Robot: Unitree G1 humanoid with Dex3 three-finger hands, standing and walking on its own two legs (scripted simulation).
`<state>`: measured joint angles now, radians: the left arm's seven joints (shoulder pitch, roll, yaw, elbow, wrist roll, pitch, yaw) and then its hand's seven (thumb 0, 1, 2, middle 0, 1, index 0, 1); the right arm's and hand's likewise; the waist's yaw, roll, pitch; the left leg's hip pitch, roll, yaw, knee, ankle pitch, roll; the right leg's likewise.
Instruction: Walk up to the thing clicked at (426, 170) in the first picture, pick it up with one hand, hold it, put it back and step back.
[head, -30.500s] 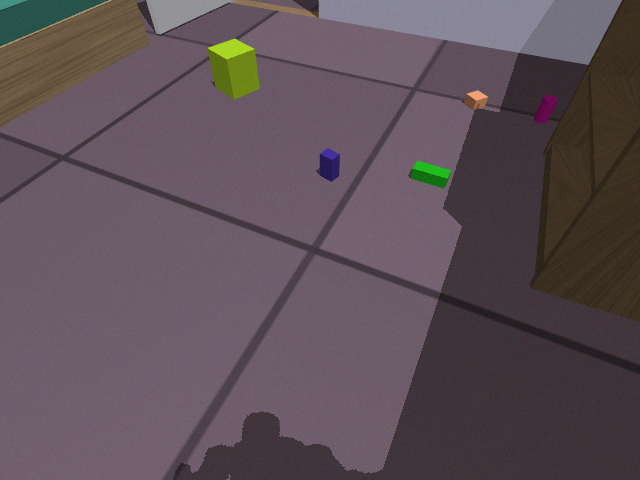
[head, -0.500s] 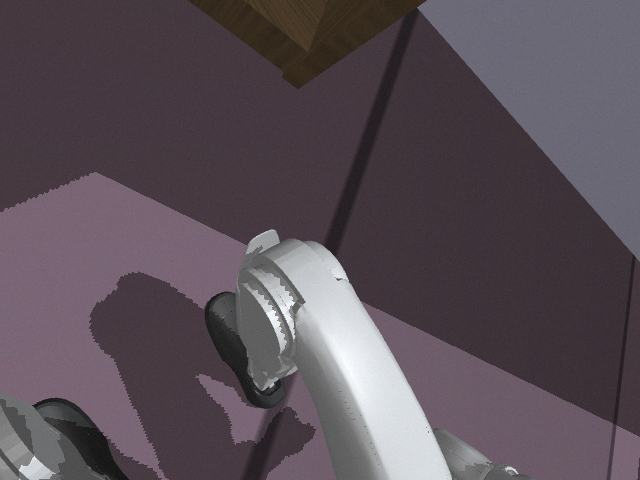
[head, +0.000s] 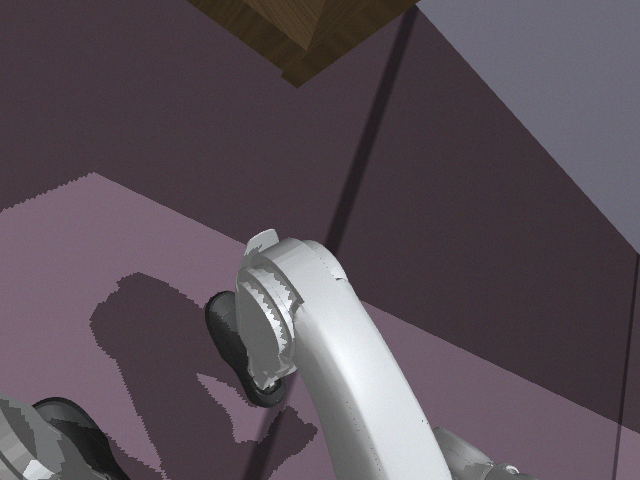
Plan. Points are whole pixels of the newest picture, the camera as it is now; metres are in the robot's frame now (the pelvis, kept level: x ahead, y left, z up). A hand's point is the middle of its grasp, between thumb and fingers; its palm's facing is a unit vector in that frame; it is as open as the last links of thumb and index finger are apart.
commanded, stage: close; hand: left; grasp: from above
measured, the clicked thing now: out of the picture +0.46 +0.36 -0.30
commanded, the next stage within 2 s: settle in 0.38 s
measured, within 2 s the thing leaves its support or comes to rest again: leaves its support in 0.86 s
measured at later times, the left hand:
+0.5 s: hand out of the picture +0.46 +0.35 -0.26, palm faces -0.22 -0.39 -0.89, open 10.0 cm
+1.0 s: hand out of the picture +0.47 +0.38 -0.22, palm faces -0.17 -0.38 -0.91, open 9.9 cm
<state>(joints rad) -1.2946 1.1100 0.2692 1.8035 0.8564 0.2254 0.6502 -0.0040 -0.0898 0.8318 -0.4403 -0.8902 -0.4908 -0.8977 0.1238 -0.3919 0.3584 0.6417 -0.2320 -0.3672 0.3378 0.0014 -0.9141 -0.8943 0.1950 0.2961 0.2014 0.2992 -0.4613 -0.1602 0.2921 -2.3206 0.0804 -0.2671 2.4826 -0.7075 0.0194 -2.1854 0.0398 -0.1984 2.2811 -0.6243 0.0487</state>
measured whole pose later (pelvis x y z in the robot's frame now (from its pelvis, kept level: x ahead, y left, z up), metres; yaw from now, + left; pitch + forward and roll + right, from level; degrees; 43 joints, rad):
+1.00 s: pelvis +0.01 +0.00 +0.01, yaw +1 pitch +33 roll -14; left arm -1.19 0.96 0.26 1.55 0.86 0.30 0.54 0.00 0.04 0.54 -0.60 -0.68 -0.64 -0.65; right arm 0.19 -0.36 0.26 0.68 -0.18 -0.33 0.34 0.00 -0.91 -0.90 0.20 0.30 0.20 0.30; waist -0.39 -0.09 0.15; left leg -2.33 0.08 -0.23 2.44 -0.72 0.01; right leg -2.21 0.03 -0.17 2.27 -0.65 0.03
